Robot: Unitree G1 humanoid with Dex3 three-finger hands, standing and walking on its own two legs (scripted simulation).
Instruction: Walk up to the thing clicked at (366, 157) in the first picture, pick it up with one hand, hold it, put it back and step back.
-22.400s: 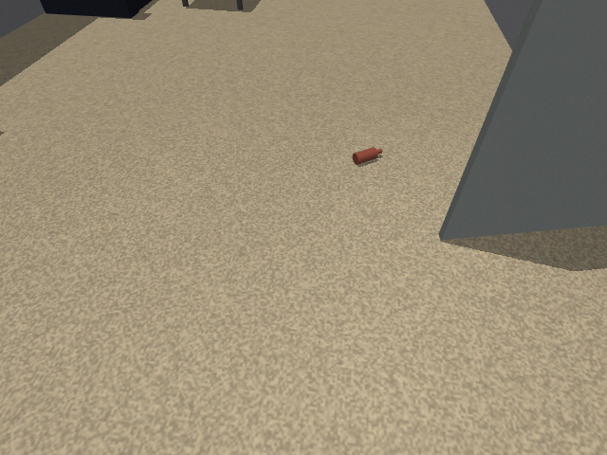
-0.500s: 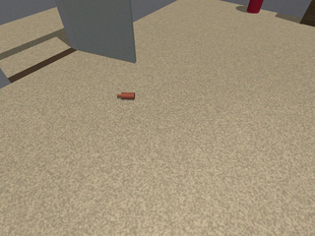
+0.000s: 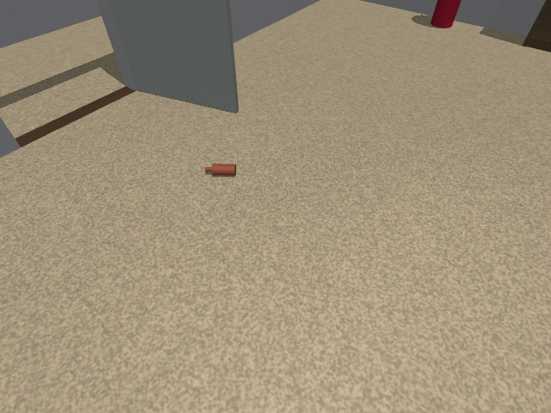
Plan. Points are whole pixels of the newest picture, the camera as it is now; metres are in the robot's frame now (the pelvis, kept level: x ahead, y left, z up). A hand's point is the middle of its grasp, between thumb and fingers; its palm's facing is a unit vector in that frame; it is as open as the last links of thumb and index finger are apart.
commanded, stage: stand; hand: left
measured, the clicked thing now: (220, 169) +1.46 +0.30 -0.75
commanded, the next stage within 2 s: walk up in 0.20 s
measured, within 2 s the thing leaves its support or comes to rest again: neither
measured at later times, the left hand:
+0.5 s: hand out of the picture +0.12 +0.25 -0.14, palm faces -0.05 -0.90 -0.44, open 7.4 cm
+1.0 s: hand (145, 339) +0.31 +0.26 -0.18, palm faces -0.05 -0.94 -0.34, open 7.4 cm
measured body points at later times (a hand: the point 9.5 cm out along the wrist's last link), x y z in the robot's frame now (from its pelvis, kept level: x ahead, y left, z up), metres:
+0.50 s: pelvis +0.04 -0.05 -0.03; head +0.04 -0.07 +0.42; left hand +0.12 +0.29 -0.11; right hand +0.06 -0.39 -0.15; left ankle -0.01 +0.11 -0.73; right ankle +0.09 -0.18 -0.75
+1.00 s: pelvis +0.24 -0.02 -0.02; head +0.27 +0.01 +0.43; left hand +0.31 +0.31 -0.15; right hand +0.32 -0.34 -0.11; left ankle +0.30 +0.11 -0.75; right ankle +0.15 -0.16 -0.67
